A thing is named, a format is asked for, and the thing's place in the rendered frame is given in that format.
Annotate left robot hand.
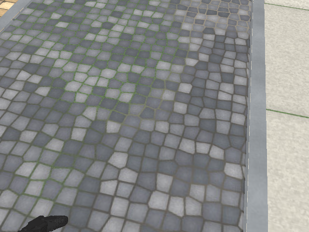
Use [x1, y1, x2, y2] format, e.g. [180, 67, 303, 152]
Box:
[17, 216, 69, 232]

